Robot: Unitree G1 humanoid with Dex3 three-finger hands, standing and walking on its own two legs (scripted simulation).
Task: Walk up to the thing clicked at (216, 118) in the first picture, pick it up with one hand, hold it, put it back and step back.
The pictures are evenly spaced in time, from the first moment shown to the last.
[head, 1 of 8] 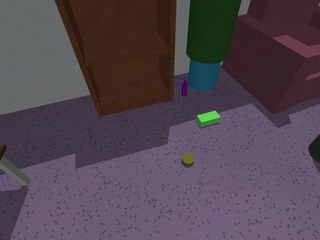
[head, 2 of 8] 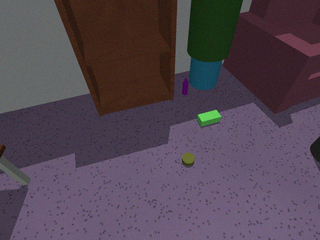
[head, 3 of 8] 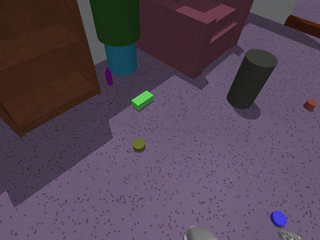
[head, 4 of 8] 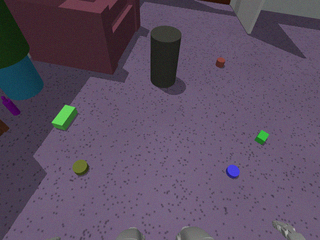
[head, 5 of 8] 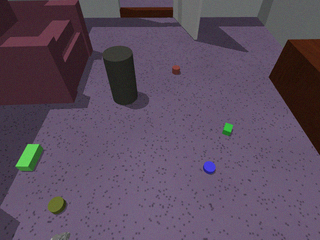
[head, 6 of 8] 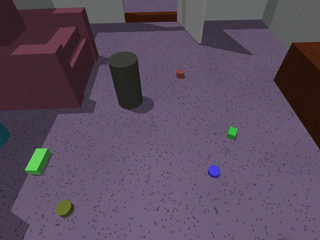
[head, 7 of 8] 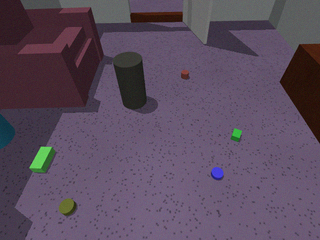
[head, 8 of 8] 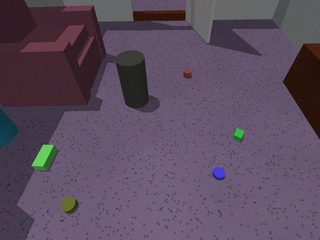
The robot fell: no
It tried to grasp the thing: no
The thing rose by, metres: 0.00
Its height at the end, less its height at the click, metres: +0.00
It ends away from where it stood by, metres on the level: 0.00
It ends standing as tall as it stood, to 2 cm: yes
